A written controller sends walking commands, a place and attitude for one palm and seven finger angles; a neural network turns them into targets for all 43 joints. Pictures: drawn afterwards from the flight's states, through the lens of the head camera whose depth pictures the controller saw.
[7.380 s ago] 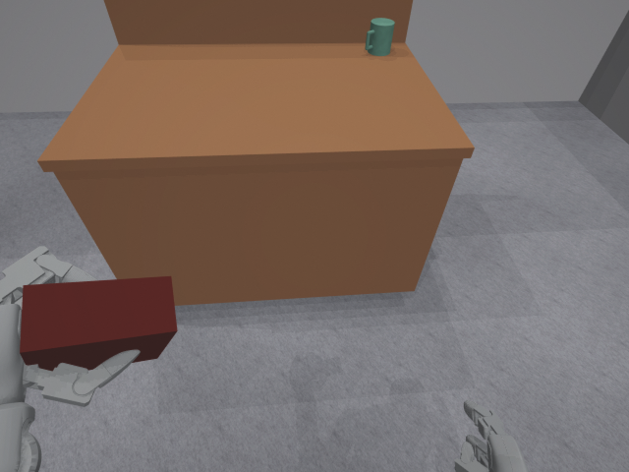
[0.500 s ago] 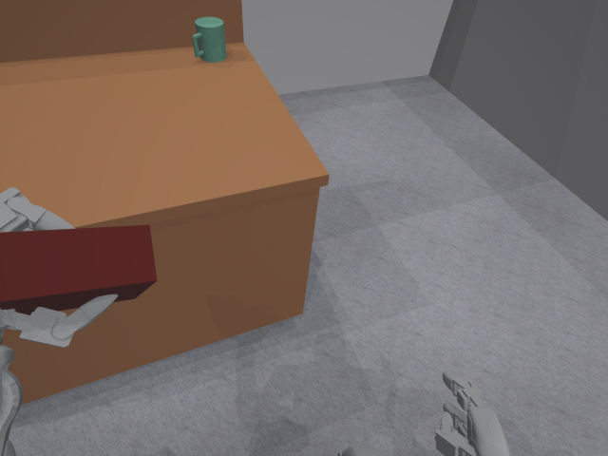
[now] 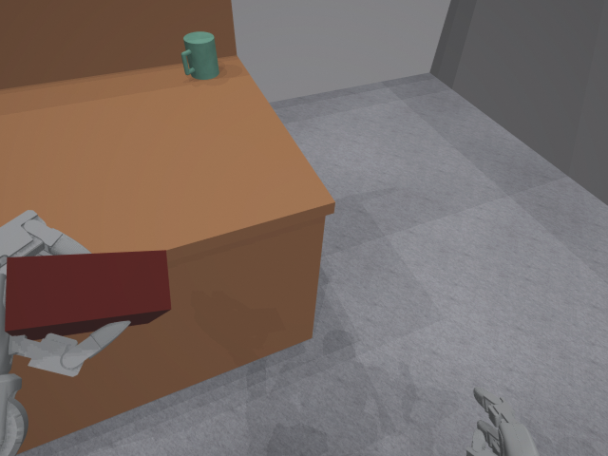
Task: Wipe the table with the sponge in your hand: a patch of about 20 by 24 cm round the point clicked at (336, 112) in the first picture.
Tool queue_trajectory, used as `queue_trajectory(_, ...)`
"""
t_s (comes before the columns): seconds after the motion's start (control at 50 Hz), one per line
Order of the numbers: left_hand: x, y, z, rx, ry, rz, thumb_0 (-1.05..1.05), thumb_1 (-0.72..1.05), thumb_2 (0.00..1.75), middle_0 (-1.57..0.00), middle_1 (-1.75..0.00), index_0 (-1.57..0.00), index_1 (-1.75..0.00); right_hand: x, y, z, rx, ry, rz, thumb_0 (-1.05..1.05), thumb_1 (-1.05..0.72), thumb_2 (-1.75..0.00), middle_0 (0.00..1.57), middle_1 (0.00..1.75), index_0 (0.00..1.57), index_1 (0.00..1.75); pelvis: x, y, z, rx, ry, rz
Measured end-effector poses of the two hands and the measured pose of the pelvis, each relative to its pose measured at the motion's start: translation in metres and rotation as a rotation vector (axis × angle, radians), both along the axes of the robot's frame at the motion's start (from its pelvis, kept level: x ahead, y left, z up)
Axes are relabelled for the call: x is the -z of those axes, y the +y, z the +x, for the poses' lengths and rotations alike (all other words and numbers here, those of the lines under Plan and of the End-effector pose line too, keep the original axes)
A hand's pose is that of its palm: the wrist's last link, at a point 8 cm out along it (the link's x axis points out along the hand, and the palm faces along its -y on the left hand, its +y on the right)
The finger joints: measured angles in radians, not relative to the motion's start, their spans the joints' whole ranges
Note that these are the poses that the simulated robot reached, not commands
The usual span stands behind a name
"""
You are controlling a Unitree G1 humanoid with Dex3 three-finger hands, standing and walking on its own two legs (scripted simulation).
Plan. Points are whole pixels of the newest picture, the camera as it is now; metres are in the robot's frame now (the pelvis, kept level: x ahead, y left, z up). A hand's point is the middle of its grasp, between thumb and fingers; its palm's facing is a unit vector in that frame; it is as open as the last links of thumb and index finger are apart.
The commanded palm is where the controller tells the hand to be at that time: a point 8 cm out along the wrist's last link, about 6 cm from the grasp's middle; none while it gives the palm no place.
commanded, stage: shuffle to correct the standing spot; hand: left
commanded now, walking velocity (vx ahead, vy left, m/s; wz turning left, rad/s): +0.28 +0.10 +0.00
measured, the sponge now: (113, 294) +0.23 +0.21 +0.17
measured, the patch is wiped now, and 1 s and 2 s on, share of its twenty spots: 0.00 0.00 0.00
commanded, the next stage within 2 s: come to a stop and stand still in 1.66 s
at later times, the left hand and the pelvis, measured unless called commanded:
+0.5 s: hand (79, 199) +0.34 +0.29 +0.17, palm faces +0.44 -0.80 -0.41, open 9.3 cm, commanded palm +0.27 +0.32 +0.19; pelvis +0.11 +0.04 -0.01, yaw +1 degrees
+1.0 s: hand (107, 167) +0.40 +0.28 +0.17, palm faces +0.42 -0.85 -0.33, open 9.3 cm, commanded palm +0.33 +0.33 +0.19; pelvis +0.18 +0.05 +0.01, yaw +2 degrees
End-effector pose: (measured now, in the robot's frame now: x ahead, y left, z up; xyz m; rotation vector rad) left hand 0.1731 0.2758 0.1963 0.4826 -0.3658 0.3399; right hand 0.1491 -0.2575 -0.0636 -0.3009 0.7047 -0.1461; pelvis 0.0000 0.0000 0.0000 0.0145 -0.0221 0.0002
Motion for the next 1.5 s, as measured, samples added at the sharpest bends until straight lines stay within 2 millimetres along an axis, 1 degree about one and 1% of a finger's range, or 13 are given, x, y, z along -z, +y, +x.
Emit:
queue_trajectory(0.12, -0.010, 0.012, 0.037, -0.015, -0.035, 0.077, 0.00, -0.44, 1.02, -0.83, -1.35, -0.82, -1.35, 0.005, 0.033, 0.044, 0.011, -0.091, 0.113, 0.01, -0.91, -0.90, 0.20, 0.30, 0.20, 0.29, 0.006, 0.002, 0.022, -0.008, -0.008, 0.026)
queue_trajectory(0.26, -0.016, 0.011, 0.050, -0.053, -0.001, 0.063, 0.00, -0.44, 1.02, -0.83, -1.35, -0.82, -1.36, 0.027, 0.056, 0.070, -0.065, 0.026, 0.183, 0.01, -0.91, -0.90, 0.20, 0.30, 0.20, 0.30, 0.001, 0.006, 0.059, -0.040, 0.004, -0.004)
queue_trajectory(0.38, 0.001, 0.038, 0.076, -0.115, 0.109, 0.024, 0.00, -0.44, 1.02, -0.83, -1.35, -0.82, -1.36, 0.020, 0.062, 0.089, -0.082, 0.136, 0.130, 0.01, -0.91, -0.90, 0.21, 0.30, 0.20, 0.30, -0.014, 0.020, 0.089, -0.033, 0.029, 0.019)
queue_trajectory(0.46, 0.012, 0.054, 0.108, -0.099, 0.071, 0.004, 0.00, -0.44, 1.02, -0.83, -1.35, -0.82, -1.36, 0.021, 0.065, 0.117, -0.067, 0.083, 0.073, 0.02, -0.91, -0.90, 0.21, 0.30, 0.20, 0.30, -0.001, 0.038, 0.109, -0.017, 0.007, 0.008)
queue_trajectory(0.58, -0.006, 0.045, 0.149, 0.018, -0.020, 0.049, 0.00, -0.44, 1.02, -0.83, -1.36, -0.82, -1.36, 0.006, 0.079, 0.152, -0.009, -0.033, 0.118, 0.02, -0.91, -0.90, 0.20, 0.30, 0.20, 0.29, 0.002, 0.043, 0.123, -0.020, -0.011, 0.032)
queue_trajectory(0.72, -0.038, 0.035, 0.148, 0.019, -0.013, 0.197, 0.00, -0.44, 1.02, -0.83, -1.36, -0.82, -1.36, 0.008, 0.079, 0.171, -0.006, -0.066, 0.174, 0.01, -0.91, -0.90, 0.21, 0.30, 0.20, 0.30, 0.000, 0.037, 0.151, -0.008, 0.019, 0.015)
queue_trajectory(0.82, -0.018, 0.054, 0.151, -0.118, 0.047, 0.090, 0.00, -0.44, 1.02, -0.83, -1.36, -0.82, -1.36, 0.026, 0.068, 0.172, -0.014, 0.044, 0.155, 0.01, -0.91, -0.90, 0.21, 0.30, 0.20, 0.30, -0.003, 0.035, 0.167, -0.024, 0.003, -0.004)
queue_trajectory(0.92, 0.014, 0.058, 0.166, -0.162, 0.122, -0.081, 0.00, -0.44, 1.02, -0.83, -1.36, -0.82, -1.36, 0.016, 0.061, 0.173, -0.028, 0.106, 0.097, 0.02, -0.91, -0.90, 0.20, 0.30, 0.20, 0.30, -0.014, 0.039, 0.177, -0.029, 0.001, 0.015)
queue_trajectory(1.0, 0.013, 0.048, 0.183, -0.061, 0.080, -0.109, 0.00, -0.44, 1.02, -0.83, -1.36, -0.82, -1.36, 0.001, 0.061, 0.183, -0.023, 0.082, 0.036, 0.02, -0.91, -0.90, 0.20, 0.30, 0.20, 0.30, -0.015, 0.047, 0.183, -0.031, -0.008, 0.017)
queue_trajectory(1.2, -0.031, 0.074, 0.202, -0.011, -0.052, 0.133, 0.00, -0.44, 1.02, -0.82, -1.36, -0.82, -1.36, -0.003, 0.093, 0.217, 0.023, -0.051, 0.109, 0.01, -0.91, -0.90, 0.20, 0.30, 0.20, 0.29, -0.003, 0.063, 0.197, -0.022, 0.008, 0.005)
queue_trajectory(1.32, -0.006, 0.082, 0.193, -0.101, 0.072, 0.019, 0.00, -0.43, 1.02, -0.82, -1.36, -0.82, -1.36, 0.017, 0.111, 0.219, -0.023, 0.026, 0.172, 0.01, -0.91, -0.90, 0.20, 0.30, 0.20, 0.30, -0.006, 0.067, 0.209, -0.042, 0.008, -0.019)
queue_trajectory(1.42, 0.010, 0.083, 0.197, -0.112, 0.103, -0.098, 0.00, -0.43, 1.02, -0.82, -1.36, -0.82, -1.36, 0.006, 0.117, 0.218, -0.055, 0.087, 0.122, 0.02, -0.91, -0.90, 0.21, 0.30, 0.20, 0.30, -0.017, 0.073, 0.215, -0.029, 0.016, 0.023)
queue_trajectory(1.5, 0.004, 0.089, 0.211, -0.050, 0.030, -0.055, 0.00, -0.43, 1.02, -0.82, -1.36, -0.82, -1.36, 0.004, 0.117, 0.229, -0.039, 0.024, 0.068, 0.02, -0.91, -0.90, 0.21, 0.30, 0.20, 0.30, -0.007, 0.086, 0.215, -0.033, -0.001, -0.001)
